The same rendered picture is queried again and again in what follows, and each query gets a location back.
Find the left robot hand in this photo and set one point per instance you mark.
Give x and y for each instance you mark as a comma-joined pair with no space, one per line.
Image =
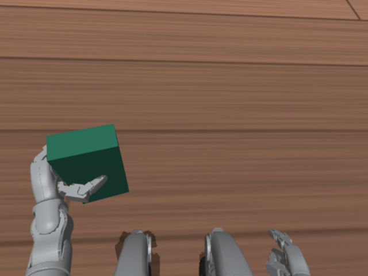
47,184

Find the right robot hand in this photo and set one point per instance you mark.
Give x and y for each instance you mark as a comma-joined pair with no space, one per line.
289,262

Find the carton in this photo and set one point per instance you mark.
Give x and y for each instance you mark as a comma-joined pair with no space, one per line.
83,155

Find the left robot arm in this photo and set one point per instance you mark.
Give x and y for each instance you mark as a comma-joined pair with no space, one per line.
51,230

